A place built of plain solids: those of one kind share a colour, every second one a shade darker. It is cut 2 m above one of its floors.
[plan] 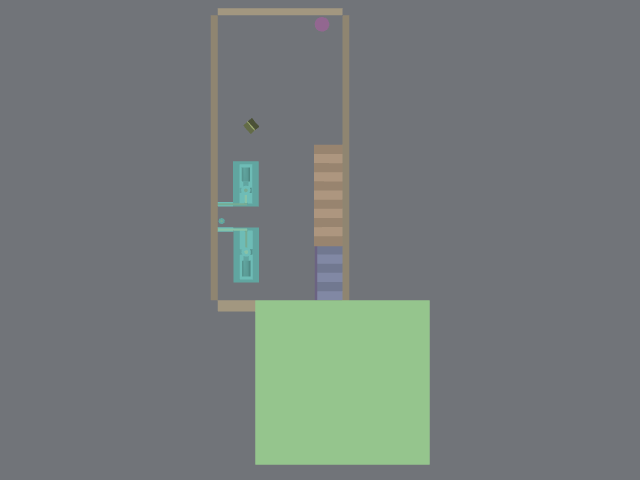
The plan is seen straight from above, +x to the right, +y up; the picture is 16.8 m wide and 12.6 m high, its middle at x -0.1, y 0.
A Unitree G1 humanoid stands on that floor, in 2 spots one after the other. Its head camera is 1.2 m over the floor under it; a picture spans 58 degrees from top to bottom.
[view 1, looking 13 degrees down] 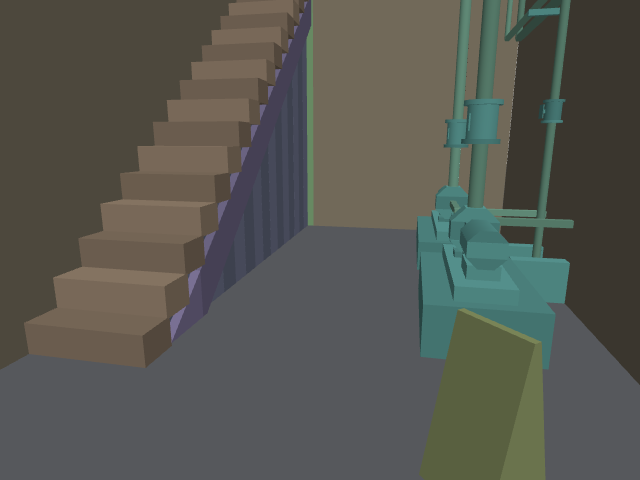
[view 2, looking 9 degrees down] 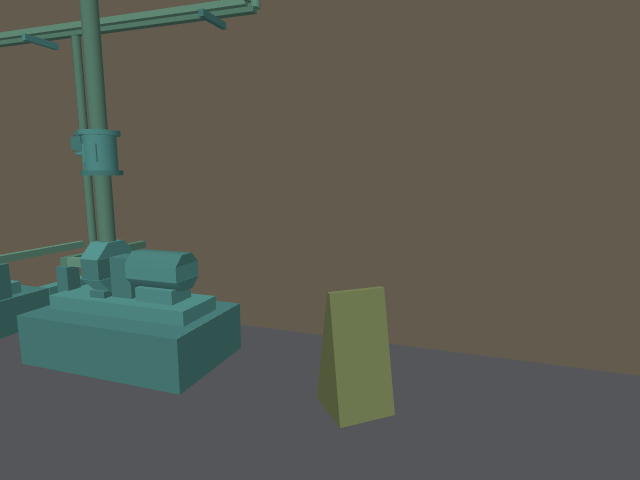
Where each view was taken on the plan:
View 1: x -1.62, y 4.38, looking -78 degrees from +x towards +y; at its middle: ground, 5.33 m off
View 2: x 0.12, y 3.50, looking -161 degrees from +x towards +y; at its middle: wall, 3.11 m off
